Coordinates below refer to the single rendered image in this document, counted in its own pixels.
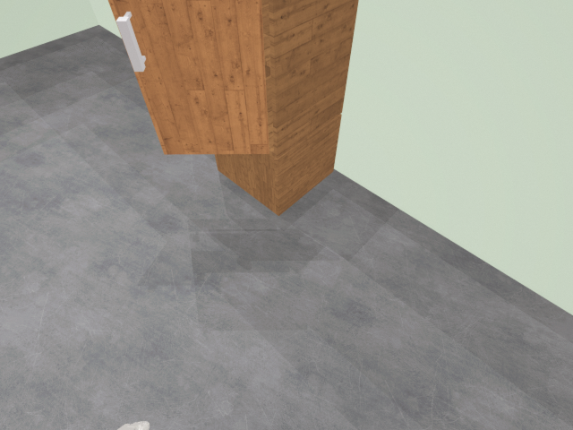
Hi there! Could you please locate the handle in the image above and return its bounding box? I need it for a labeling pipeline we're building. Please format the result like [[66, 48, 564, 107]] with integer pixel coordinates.
[[116, 12, 146, 72]]

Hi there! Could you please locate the cupboard door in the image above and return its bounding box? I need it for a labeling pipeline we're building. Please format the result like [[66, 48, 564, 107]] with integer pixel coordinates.
[[108, 0, 269, 154]]

